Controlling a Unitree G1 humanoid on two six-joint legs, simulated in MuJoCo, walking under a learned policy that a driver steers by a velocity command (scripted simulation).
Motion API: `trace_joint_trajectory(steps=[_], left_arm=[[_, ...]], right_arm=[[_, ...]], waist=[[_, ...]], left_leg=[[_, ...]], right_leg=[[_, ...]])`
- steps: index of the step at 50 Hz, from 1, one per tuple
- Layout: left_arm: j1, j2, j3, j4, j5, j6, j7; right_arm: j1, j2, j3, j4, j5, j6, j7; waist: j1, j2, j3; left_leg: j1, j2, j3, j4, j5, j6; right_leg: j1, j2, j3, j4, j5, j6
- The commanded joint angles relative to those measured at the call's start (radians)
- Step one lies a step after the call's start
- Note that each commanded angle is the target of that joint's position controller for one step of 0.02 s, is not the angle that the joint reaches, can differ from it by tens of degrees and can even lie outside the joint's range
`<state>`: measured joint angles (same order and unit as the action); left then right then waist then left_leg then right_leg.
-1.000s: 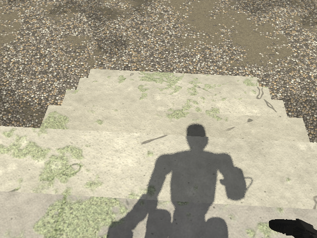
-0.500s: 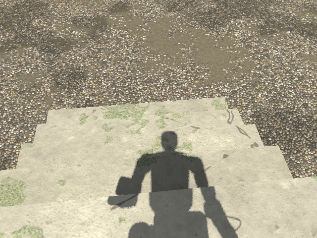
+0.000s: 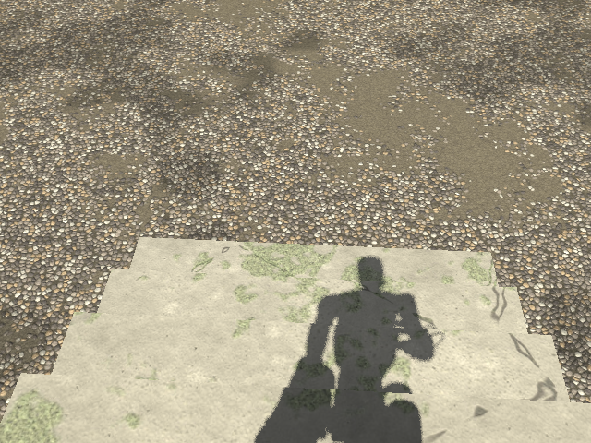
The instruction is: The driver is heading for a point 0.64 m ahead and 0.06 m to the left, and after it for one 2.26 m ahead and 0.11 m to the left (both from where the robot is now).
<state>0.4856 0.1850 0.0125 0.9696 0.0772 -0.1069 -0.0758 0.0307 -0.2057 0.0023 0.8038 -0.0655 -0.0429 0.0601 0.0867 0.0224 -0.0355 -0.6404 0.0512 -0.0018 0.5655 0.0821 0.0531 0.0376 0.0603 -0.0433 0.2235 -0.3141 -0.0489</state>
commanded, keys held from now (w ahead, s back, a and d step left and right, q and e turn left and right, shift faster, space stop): w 0.64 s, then w+q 0.36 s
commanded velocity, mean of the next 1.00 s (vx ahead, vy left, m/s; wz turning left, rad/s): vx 0.50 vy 0.00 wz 0.11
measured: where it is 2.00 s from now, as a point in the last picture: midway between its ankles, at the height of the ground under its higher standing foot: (315, 327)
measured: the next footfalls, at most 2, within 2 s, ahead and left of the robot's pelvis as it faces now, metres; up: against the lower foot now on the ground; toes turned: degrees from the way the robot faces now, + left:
left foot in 0.08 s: +0.23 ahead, +0.12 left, +0.00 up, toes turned +2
right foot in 0.76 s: +0.57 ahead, -0.18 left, -0.17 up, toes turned -5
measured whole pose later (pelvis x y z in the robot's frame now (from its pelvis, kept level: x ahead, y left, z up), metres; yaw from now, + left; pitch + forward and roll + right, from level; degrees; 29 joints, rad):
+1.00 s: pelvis +0.53 -0.09 -0.18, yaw +9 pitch +2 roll -1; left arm 0.48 0.22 0.02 1.03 0.10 -0.11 -0.02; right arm 0.35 -0.24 -0.03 0.93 -0.06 -0.08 0.07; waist -0.01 0.04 -0.05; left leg -0.88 0.10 -0.05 1.44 -0.06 0.10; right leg -0.30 -0.03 -0.24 0.63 -0.36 -0.06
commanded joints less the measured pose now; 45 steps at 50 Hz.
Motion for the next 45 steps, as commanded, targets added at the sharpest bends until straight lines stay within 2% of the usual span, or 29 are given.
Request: trace_joint_trajectory(steps=[1, 3, 4, 5, 6, 7, 8, 9, 10, 12, 14, 18, 19, 22, 25, 26, 28, 30, 31, 33, 36, 37, 38, 39, 40, 41, 42, 43, 45], left_arm=[[0.047, 0.169, 0.043, 0.000, -0.003, 0.005, 0.005], [0.023, 0.187, 0.052, 0.009, -0.002, 0.003, 0.016], [0.020, 0.181, 0.049, 0.001, 0.006, 0.000, 0.014], [0.160, 0.084, 0.021, 0.003, 0.016, -0.012, 0.023], [0.144, 0.045, -0.007, -0.012, 0.023, -0.019, -0.001], [-0.061, 0.131, 0.028, -0.039, -0.010, -0.003, -0.007], [-0.148, 0.142, 0.035, -0.055, -0.021, -0.004, 0.013], [-0.156, 0.148, 0.035, -0.054, 0.002, -0.005, 0.036], [-0.176, 0.093, 0.017, -0.065, 0.024, -0.007, 0.045], [-0.174, 0.031, -0.003, -0.071, 0.024, 0.004, 0.050], [-0.177, 0.053, -0.002, -0.071, 0.006, 0.017, 0.044], [-0.266, 0.039, -0.009, -0.095, 0.021, 0.032, 0.018], [-0.212, 0.034, -0.016, -0.078, 0.034, 0.029, 0.005], [-0.217, 0.096, 0.005, -0.097, 0.030, 0.028, 0.010], [-0.314, 0.096, 0.013, -0.158, 0.024, 0.032, 0.037], [-0.419, 0.059, -0.005, -0.200, 0.011, 0.039, 0.046], [-0.577, 0.006, -0.021, -0.232, 0.023, 0.026, 0.049], [-0.587, -0.031, -0.028, -0.208, 0.017, 0.017, 0.029], [-0.498, -0.009, -0.037, -0.163, 0.018, 0.010, 0.015], [-0.409, 0.034, -0.019, -0.163, 0.017, 0.031, 0.007], [-0.378, 0.093, -0.004, -0.172, 0.005, 0.044, 0.020], [-0.259, 0.125, 0.013, -0.124, -0.005, 0.040, 0.031], [-0.033, 0.200, 0.055, -0.063, -0.016, 0.033, 0.043], [0.238, 0.248, 0.086, 0.020, 0.023, 0.041, 0.039], [0.212, 0.358, 0.095, 0.002, 0.004, 0.038, -0.003], [0.228, 0.303, 0.084, 0.003, 0.049, 0.045, -0.017], [0.149, 0.303, 0.081, 0.012, 0.011, 0.055, -0.020], [0.074, 0.226, 0.055, -0.010, 0.003, 0.049, -0.015], [-0.003, 0.106, 0.012, -0.020, 0.059, 0.032, 0.000]], right_arm=[[-0.105, -0.108, -0.038, -0.078, 0.011, -0.013, -0.012], [-0.050, -0.145, -0.057, -0.062, 0.028, -0.026, -0.027], [0.074, -0.194, -0.076, -0.023, 0.049, -0.039, -0.032], [0.267, -0.243, -0.084, 0.023, 0.049, -0.046, -0.030], [0.517, -0.231, -0.084, 0.088, 0.038, -0.044, -0.036], [0.625, -0.203, -0.093, 0.152, 0.005, -0.054, -0.045], [0.486, -0.210, -0.097, 0.133, 0.011, -0.067, -0.050], [0.368, -0.143, -0.079, 0.110, 0.017, -0.064, -0.059], [0.335, -0.088, -0.058, 0.110, 0.026, -0.062, -0.063], [0.261, -0.039, -0.043, 0.082, 0.023, -0.067, -0.066], [0.300, -0.085, -0.061, 0.093, 0.016, -0.086, -0.059], [0.404, -0.085, -0.059, 0.128, -0.019, -0.078, -0.008], [0.410, -0.080, -0.055, 0.129, -0.038, -0.075, -0.006], [0.476, -0.051, -0.037, 0.167, -0.041, -0.078, -0.022], [0.567, -0.060, -0.031, 0.210, -0.034, -0.082, -0.031], [0.693, -0.024, -0.025, 0.295, -0.041, -0.090, -0.059], [0.936, 0.037, -0.015, 0.352, 0.003, -0.076, -0.109], [0.927, 0.055, -0.003, 0.352, 0.004, -0.056, -0.095], [0.776, 0.094, 0.018, 0.258, 0.006, -0.049, -0.097], [0.610, 0.012, 0.015, 0.199, -0.040, -0.054, -0.052], [0.610, -0.073, -0.007, 0.186, 0.005, -0.057, -0.051], [0.611, -0.112, -0.016, 0.202, 0.007, -0.042, -0.047], [0.635, -0.145, -0.017, 0.233, -0.025, -0.031, -0.012], [0.746, -0.062, 0.005, 0.312, -0.032, -0.026, 0.037], [1.029, 0.076, 0.018, 0.344, 0.005, -0.041, 0.070], [0.872, -0.035, -0.012, 0.293, 0.044, -0.051, 0.087], [0.654, -0.058, -0.021, 0.184, 0.041, -0.053, 0.074], [0.511, -0.054, -0.030, 0.145, 0.045, -0.059, 0.038], [0.520, 0.064, -0.004, 0.130, 0.040, -0.052, -0.004]], waist=[[-0.039, -0.081, 0.069], [-0.094, -0.084, 0.025], [-0.131, -0.061, -0.078], [-0.124, 0.092, -0.306], [-0.230, 0.214, -0.419], [-0.302, 0.092, -0.229], [-0.243, 0.064, -0.023], [-0.188, 0.042, 0.003], [-0.153, 0.018, 0.003], [-0.092, -0.002, 0.004], [-0.097, 0.013, 0.010], [-0.120, 0.011, 0.030], [-0.101, 0.027, 0.018], [-0.110, 0.027, 0.016], [-0.140, 0.046, 0.029], [-0.211, 0.039, 0.073], [-0.357, -0.005, 0.077], [-0.343, 0.033, 0.110], [-0.303, -0.039, 0.104], [-0.193, 0.046, 0.133], [-0.159, -0.015, 0.186], [-0.107, -0.050, 0.169], [0.000, -0.096, 0.090], [0.088, -0.219, -0.067], [-0.106, -0.332, -0.456], [-0.022, -0.243, -0.357], [-0.004, -0.209, -0.241], [-0.014, -0.103, -0.047], [-0.145, -0.033, 0.078]], left_leg=[[-0.007, -0.015, 0.006, -0.062, -0.072, 0.027], [0.215, -0.069, 0.070, -0.107, -0.040, 0.078], [0.483, -0.070, 0.053, -0.025, 0.028, 0.131], [0.951, 0.108, -0.174, 0.013, 0.138, 0.311], [1.232, 0.324, -0.599, -0.190, -0.071, 0.439], [1.105, 0.271, -0.601, -0.274, -0.369, 0.301], [0.846, 0.251, -0.498, -0.316, -0.472, 0.233], [0.672, 0.225, -0.424, -0.356, -0.419, 0.219], [0.576, 0.210, -0.364, -0.379, -0.328, 0.221], [0.426, 0.184, -0.273, -0.425, -0.231, 0.215], [0.388, 0.152, -0.201, -0.449, -0.211, 0.220], [0.291, 0.125, -0.118, -0.419, -0.116, 0.214], [0.213, 0.107, -0.088, -0.356, -0.080, 0.209], [0.347, 0.143, -0.131, -0.223, -0.029, 0.224], [0.481, 0.185, -0.173, -0.121, 0.071, 0.216], [0.800, 0.248, -0.268, -0.035, -0.065, 0.186], [1.118, 0.245, -0.312, 0.065, -0.175, 0.189], [0.829, 0.201, -0.311, 0.095, -0.137, 0.209], [0.441, 0.062, -0.162, 0.141, -0.330, 0.147], [-0.115, 0.039, -0.115, 0.059, -0.559, 0.137], [0.016, 0.059, -0.176, 0.223, -0.646, 0.084], [0.112, 0.064, -0.187, 0.353, -0.574, 0.057], [0.123, 0.046, -0.173, 0.587, -0.451, -0.012], [0.008, -0.065, -0.130, 1.056, -0.740, -0.098], [-0.117, -0.064, -0.099, 1.444, -0.908, -0.067], [-0.303, -0.078, -0.085, 1.612, -0.884, -0.071], [-0.462, -0.055, -0.065, 1.595, -0.775, -0.035], [-0.520, -0.019, -0.071, 1.523, -0.610, -0.012], [-0.285, 0.100, -0.151, 1.258, -0.349, 0.037]], right_leg=[[0.064, -0.314, 0.119, 0.024, 0.662, -0.161], [0.021, -0.273, 0.077, 0.136, 0.896, -0.111], [-0.087, -0.211, 0.036, 0.261, 0.922, -0.058], [-0.359, -0.104, 0.006, 0.532, 0.574, 0.022], [-0.664, 0.046, 0.028, 0.813, -0.216, 0.064], [-0.817, -0.011, 0.140, 1.016, -0.269, 0.012], [-0.867, -0.079, 0.147, 1.053, -0.182, -0.016], [-0.792, -0.126, 0.153, 0.993, -0.110, -0.032], [-0.730, -0.157, 0.156, 0.950, -0.053, -0.036], [-0.621, -0.188, 0.134, 0.847, -0.068, -0.011], [-0.632, -0.172, 0.088, 0.772, -0.017, 0.020], [-0.629, -0.169, 0.040, 0.633, 0.286, 0.020], [-0.550, -0.163, 0.044, 0.753, 0.406, 0.016], [-0.692, -0.169, 0.066, 0.760, 0.374, 0.014], [-0.761, -0.164, 0.043, 0.732, 0.210, 0.019], [-1.110, -0.270, 0.237, 0.612, 0.391, 0.037], [-1.431, -0.256, 0.176, 0.379, 0.478, 0.066], [-1.231, -0.242, 0.088, 0.353, 0.564, 0.049], [-0.865, -0.243, 0.058, 0.184, 0.925, 0.015], [-0.317, -0.167, -0.027, 0.425, 0.917, 0.014], [-0.218, -0.173, -0.008, 0.213, 0.704, 0.046], [-0.135, -0.170, -0.014, 0.067, 0.759, 0.029], [0.071, -0.202, -0.015, 0.035, 0.788, -0.020], [0.400, -0.332, 0.059, 0.190, 0.999, -0.125], [0.697, -0.490, 0.146, 0.595, 1.480, -0.248], [0.562, -0.508, 0.254, 0.533, 1.468, -0.264], [0.362, -0.541, 0.329, 0.362, 0.835, -0.259], [0.078, -0.539, 0.330, 0.247, 0.395, -0.235], [-0.341, -0.550, 0.242, 0.166, 0.368, -0.155]])
Keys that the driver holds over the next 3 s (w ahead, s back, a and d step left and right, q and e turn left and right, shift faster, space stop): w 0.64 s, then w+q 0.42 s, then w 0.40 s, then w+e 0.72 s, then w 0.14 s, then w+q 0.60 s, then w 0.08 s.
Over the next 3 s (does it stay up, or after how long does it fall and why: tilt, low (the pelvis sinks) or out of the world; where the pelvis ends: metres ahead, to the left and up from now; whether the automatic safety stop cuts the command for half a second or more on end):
stays up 1.70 0.07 -0.84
